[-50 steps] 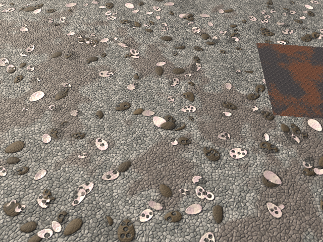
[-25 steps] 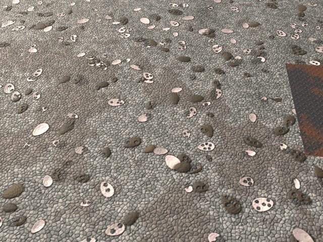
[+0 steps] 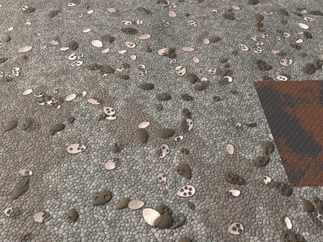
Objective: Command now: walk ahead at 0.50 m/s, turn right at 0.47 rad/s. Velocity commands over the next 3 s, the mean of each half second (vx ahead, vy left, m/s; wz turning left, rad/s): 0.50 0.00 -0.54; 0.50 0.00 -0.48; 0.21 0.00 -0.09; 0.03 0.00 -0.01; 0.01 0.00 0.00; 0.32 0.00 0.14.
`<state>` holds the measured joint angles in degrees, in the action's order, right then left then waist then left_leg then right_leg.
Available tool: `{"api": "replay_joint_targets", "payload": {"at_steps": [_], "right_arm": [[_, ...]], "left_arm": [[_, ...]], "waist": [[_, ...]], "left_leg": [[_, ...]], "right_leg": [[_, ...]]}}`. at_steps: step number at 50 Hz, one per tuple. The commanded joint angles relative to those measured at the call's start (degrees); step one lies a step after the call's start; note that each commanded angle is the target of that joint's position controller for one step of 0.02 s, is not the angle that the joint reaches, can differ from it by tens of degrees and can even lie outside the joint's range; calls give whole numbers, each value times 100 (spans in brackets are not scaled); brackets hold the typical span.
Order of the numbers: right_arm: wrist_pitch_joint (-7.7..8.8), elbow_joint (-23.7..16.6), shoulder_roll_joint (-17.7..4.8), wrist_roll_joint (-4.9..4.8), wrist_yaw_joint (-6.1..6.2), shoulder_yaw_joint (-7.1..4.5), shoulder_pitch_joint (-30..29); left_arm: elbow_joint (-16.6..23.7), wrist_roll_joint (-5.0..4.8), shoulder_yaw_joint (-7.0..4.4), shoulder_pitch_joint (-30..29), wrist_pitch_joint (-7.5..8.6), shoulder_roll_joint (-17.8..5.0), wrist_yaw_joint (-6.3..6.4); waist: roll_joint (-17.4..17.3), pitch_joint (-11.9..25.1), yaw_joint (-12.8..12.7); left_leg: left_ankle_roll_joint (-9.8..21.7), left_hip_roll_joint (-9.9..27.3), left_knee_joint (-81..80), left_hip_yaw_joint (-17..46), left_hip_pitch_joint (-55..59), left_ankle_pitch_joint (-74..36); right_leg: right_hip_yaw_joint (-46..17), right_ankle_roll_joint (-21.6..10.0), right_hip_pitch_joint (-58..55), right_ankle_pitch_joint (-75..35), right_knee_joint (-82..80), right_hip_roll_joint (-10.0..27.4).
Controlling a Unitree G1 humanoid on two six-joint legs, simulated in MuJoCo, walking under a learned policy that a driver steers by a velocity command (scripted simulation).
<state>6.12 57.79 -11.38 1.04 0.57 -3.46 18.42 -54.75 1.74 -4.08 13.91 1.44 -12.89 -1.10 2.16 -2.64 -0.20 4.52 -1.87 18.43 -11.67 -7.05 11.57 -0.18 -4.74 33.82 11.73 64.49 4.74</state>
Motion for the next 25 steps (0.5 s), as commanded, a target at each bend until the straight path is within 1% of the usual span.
{"api": "replay_joint_targets", "payload": {"at_steps": [1,3,4,6,8,9,11,12,13,14,15,16,17,18,19,20,21,22,23,24,25], "right_arm": [[125,-208,-403,7,17,-37,195],[129,-187,-407,6,24,-19,291],[129,-180,-444,3,34,-19,346],[121,-135,-567,-1,67,-40,556],[77,-68,-652,11,101,-61,772],[42,-44,-679,19,120,-69,830],[-27,-50,-796,37,157,-100,794],[-69,-64,-892,46,172,-129,755],[-130,-91,-984,54,171,-159,717],[-188,-147,-1058,36,146,-180,666],[-206,-292,-1042,15,109,-175,557],[-175,-724,-305,-58,-28,-32,803],[-95,-976,-763,-43,-74,-115,6],[-11,-1161,-746,-80,-104,-94,-509],[52,-1124,-729,-86,-94,-73,-424],[15,-1045,-724,-21,-69,-88,-316],[-100,-1032,-692,96,-63,-84,-165],[-218,-1021,-646,161,-77,-81,-92],[-309,-1063,-593,186,-102,-74,-96],[-370,-1114,-557,191,-123,-63,-192],[-407,-1203,-548,189,-137,-56,-394]], "left_arm": [[344,5,26,-38,-71,51,-89],[533,-7,61,-502,-51,67,-133],[617,-9,87,-720,-42,91,-153],[787,0,124,-1132,-35,98,-188],[926,20,124,-1394,-27,39,-210],[974,34,112,-1450,-22,1,-217],[981,47,62,-1309,-22,-99,-202],[929,60,22,-1058,-26,-175,-180],[811,59,-36,-609,-12,-274,-157],[622,72,-119,38,33,-412,-122],[394,145,-272,866,75,-782,-49],[465,160,-431,870,75,-1484,19],[541,12,-432,1095,-29,-1503,49],[506,-23,-379,726,-57,-1352,108],[522,-75,-303,434,-31,-1047,120],[562,-102,-253,166,21,-863,129],[588,-155,-200,31,76,-716,145],[601,-175,-166,33,147,-665,137],[580,-201,-165,128,214,-716,130],[551,-209,-181,239,254,-808,122],[539,-200,-196,370,274,-889,116]], "waist": [[-586,-203,-114],[-582,-308,-42],[-589,-332,7],[-601,-360,133],[-596,-382,209],[-611,-375,203],[-727,-210,68],[-819,-44,-56],[-847,214,-242],[-765,598,-513],[-359,1078,-922],[1068,1583,-490],[330,1779,-759],[35,866,-621],[-286,487,-352],[-474,262,-99],[-428,265,87],[-389,318,166],[-348,331,212],[-304,287,216],[-245,237,168]], "left_leg": [[355,1563,-1082,727,-107,-1396],[312,1457,-1058,408,-49,-1698],[293,1444,-1034,275,8,-1867],[282,1550,-1013,109,298,-2155],[282,1683,-861,-27,756,-2527],[272,1737,-712,-107,977,-2877],[223,1789,-129,-306,1291,-4386],[203,1809,361,-381,1395,-5143],[201,1814,1122,-417,1426,-5535],[137,1789,2195,-452,1159,-5188],[-52,1648,3789,-484,124,-3764],[-397,609,5949,-279,-2563,1567],[-452,134,6642,1018,-3494,1905],[-374,535,6408,1261,-3978,1202],[-346,740,5807,1270,-3652,725],[-381,864,5392,1294,-3254,602],[-465,916,5142,1320,-2844,583],[-533,929,4954,1328,-2617,601],[-602,910,4782,1282,-2587,616],[-662,903,4584,1230,-2637,516],[-710,892,4372,1183,-2756,327]], "right_leg": [[20,69,503,-675,-333,180],[184,97,465,-1052,-1131,121],[300,93,361,-1193,-1539,76],[559,29,231,-1269,-2143,-3],[725,-88,212,-1050,-2490,-83],[785,-168,171,-859,-2618,-144],[972,-379,-227,-338,-2772,-431],[1061,-499,-547,-5,-2795,-627],[1098,-630,-1014,254,-2907,-836],[1033,-776,-1850,229,-3273,-1014],[252,-1034,-3199,402,-3721,-614],[-2694,-1932,-5166,272,-3901,1236],[-4221,-2106,-5253,628,-4818,1502],[-3242,-1865,-4641,275,-4964,1395],[-2680,-1605,-3898,-450,-5036,1185],[-2168,-1400,-3319,-1179,-5077,890],[-1815,-1319,-2925,-1646,-5129,663],[-1623,-1270,-2755,-1963,-5139,517],[-1520,-1275,-2676,-2192,-5157,418],[-1423,-1255,-2581,-2294,-5189,333],[-1390,-1215,-2544,-2292,-5230,270]]}}
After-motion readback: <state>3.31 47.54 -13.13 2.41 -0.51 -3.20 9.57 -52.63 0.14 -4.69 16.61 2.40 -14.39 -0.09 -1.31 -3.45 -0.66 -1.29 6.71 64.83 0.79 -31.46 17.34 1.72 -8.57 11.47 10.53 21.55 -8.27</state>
